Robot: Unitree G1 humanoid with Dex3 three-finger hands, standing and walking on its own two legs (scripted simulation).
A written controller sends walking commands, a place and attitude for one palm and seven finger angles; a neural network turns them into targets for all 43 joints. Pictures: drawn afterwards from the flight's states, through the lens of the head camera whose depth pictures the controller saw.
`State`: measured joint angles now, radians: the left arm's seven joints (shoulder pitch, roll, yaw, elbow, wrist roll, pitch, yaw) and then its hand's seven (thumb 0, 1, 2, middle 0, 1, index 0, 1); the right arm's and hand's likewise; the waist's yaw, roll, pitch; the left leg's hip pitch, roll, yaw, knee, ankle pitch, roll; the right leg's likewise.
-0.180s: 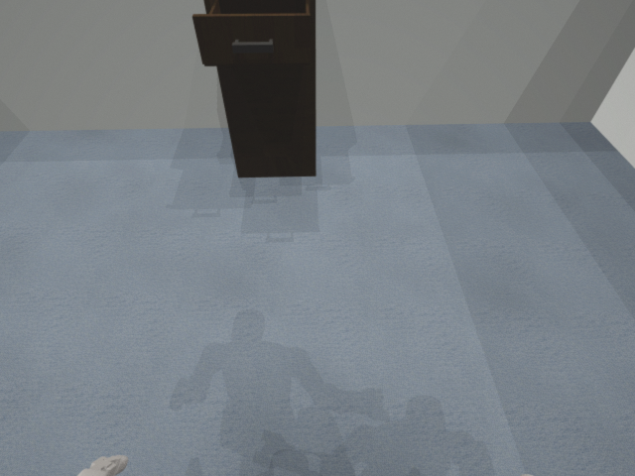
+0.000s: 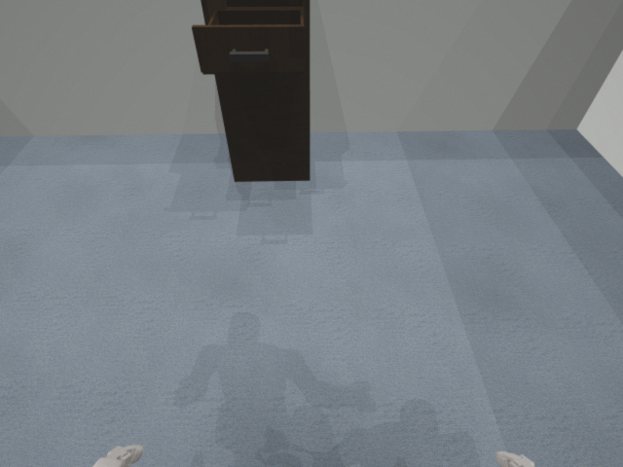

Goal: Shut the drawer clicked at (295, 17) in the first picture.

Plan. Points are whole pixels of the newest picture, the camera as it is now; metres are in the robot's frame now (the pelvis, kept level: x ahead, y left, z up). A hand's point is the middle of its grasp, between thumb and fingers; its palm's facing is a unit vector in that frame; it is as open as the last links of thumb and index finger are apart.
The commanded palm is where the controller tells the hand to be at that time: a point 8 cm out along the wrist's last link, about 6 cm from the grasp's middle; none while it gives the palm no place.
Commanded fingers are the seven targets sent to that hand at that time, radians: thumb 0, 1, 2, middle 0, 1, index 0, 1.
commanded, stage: stand and wait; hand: left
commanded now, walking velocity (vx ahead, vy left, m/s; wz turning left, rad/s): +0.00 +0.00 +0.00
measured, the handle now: (249, 54) +1.26 +0.27 +0.00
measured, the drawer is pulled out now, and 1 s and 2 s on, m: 0.30 0.30 0.30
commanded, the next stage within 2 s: look at it before walking up in 0.64 s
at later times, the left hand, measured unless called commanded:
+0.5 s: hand out of the picture +0.05 +0.24 -0.15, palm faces -0.04 -0.94 -0.33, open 7.4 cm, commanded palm none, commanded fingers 0.00 0.90 0.90 -0.20 -0.30 -0.20 -0.30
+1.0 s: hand out of the picture +0.06 +0.24 -0.15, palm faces -0.05 -0.94 -0.33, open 7.4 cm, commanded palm none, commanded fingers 0.00 0.90 0.90 -0.20 -0.30 -0.20 -0.30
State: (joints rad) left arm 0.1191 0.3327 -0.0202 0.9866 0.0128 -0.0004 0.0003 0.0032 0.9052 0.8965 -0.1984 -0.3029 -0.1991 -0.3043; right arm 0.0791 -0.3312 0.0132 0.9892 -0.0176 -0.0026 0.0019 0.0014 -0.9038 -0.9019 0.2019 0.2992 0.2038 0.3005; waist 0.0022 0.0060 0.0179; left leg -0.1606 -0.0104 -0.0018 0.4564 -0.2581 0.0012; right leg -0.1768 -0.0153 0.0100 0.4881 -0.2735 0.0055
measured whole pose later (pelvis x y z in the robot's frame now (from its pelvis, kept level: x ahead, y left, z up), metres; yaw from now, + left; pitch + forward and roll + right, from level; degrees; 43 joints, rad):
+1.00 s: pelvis -0.02 +0.00 +0.01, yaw -1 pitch -2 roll +0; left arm 0.14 0.33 -0.01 1.08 0.01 -0.01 0.00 0.00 0.91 0.90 -0.20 -0.30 -0.20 -0.30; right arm 0.12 -0.33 0.01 1.10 -0.01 -0.01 0.00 0.00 -0.90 -0.90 0.20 0.30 0.20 0.30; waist 0.00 0.00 0.03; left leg -0.15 0.01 0.00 0.39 -0.20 -0.01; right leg -0.17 0.00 0.02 0.40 -0.20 0.00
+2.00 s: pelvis +0.16 -0.01 -0.02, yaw -2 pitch -1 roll +0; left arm 0.14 0.20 0.05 1.01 0.02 -0.03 -0.03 0.01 0.93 0.90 -0.19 -0.30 -0.19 -0.30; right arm 0.55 -0.09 -0.01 1.23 -0.02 -0.06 -0.02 0.00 -0.90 -0.90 0.20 0.30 0.20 0.30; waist -0.05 0.01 0.11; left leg 0.10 0.05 0.07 0.41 -0.47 -0.02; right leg -0.44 -0.05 -0.14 0.61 -0.21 -0.04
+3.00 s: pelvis +0.56 +0.02 -0.01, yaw -4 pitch -2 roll +1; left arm 0.12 0.17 0.06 1.06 0.03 0.00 -0.02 0.00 0.92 0.90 -0.19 -0.30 -0.19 -0.30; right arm 0.50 -0.10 -0.02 1.19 -0.03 -0.06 -0.02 0.00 -0.91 -0.90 0.20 0.30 0.20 0.30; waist -0.06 0.00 0.08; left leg 0.10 0.04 0.29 0.33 -0.38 -0.01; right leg -0.48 -0.08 -0.13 0.67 -0.19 -0.04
